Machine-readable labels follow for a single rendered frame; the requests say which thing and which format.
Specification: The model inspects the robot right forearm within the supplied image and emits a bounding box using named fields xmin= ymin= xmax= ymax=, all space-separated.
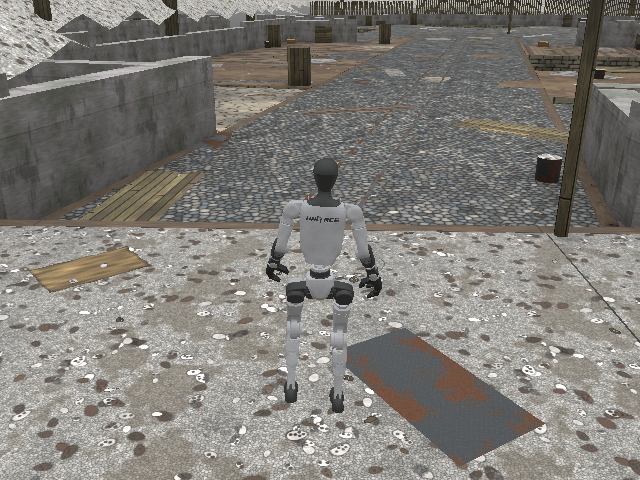
xmin=360 ymin=244 xmax=380 ymax=281

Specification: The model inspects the robot left upper arm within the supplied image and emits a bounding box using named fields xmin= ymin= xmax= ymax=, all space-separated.
xmin=274 ymin=200 xmax=303 ymax=254

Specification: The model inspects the left robot hand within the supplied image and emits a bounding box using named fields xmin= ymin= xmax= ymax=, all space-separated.
xmin=266 ymin=264 xmax=289 ymax=282

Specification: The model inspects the right robot thigh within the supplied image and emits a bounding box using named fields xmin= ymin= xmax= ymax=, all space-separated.
xmin=330 ymin=279 xmax=354 ymax=350

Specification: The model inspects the robot left forearm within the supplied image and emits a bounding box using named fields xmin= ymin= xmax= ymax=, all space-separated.
xmin=268 ymin=238 xmax=285 ymax=268

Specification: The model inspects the robot right upper arm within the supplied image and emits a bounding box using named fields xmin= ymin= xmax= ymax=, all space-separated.
xmin=345 ymin=203 xmax=370 ymax=259

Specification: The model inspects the robot left shin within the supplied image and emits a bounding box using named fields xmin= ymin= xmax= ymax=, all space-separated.
xmin=285 ymin=321 xmax=300 ymax=390

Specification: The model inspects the right robot hand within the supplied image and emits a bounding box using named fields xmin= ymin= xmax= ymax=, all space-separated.
xmin=359 ymin=277 xmax=382 ymax=298

